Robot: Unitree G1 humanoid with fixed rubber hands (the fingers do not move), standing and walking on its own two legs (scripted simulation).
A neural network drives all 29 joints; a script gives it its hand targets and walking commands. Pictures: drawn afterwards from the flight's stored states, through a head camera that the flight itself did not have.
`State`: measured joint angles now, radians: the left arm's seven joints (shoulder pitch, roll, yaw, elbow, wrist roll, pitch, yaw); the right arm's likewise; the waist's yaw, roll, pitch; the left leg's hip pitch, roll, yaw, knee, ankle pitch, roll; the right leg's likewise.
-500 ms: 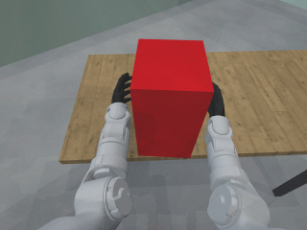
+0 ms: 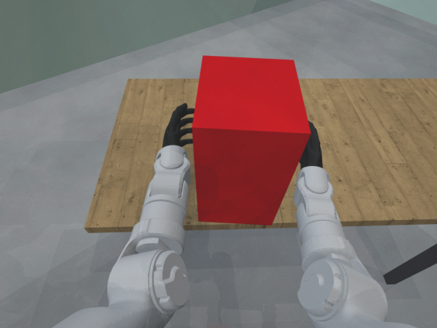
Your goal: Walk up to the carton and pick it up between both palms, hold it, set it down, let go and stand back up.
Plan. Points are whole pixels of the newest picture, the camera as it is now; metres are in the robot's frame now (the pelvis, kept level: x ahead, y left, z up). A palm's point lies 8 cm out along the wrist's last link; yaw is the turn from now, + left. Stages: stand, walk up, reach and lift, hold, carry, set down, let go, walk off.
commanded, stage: reach and lift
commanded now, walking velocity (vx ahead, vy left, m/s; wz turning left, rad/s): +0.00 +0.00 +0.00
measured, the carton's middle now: (240, 149) +0.44 -0.03 +0.07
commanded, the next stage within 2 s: none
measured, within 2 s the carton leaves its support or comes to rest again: leaves its support in 0.02 s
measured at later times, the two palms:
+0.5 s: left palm (174, 140) +0.40 +0.10 +0.13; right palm (317, 155) +0.38 -0.16 +0.12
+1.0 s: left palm (165, 129) +0.39 +0.11 +0.17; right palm (320, 144) +0.38 -0.15 +0.16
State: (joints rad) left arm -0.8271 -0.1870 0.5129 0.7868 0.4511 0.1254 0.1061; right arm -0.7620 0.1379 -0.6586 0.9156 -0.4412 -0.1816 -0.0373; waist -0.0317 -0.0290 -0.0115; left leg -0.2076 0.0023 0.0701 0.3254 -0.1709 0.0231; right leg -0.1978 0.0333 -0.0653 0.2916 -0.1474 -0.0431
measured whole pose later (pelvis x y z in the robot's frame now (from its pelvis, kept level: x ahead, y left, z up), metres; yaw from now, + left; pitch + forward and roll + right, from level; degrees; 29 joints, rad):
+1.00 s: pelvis -0.02 -0.01 +0.00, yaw +1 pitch -4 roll +0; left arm -0.88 -0.13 0.47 0.68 0.43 0.29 0.09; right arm -0.84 0.08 -0.42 0.96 -0.20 -0.14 -0.13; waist -0.05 -0.07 0.04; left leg -0.07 0.01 0.07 0.28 -0.13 0.02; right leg -0.06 0.03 -0.10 0.26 -0.12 -0.05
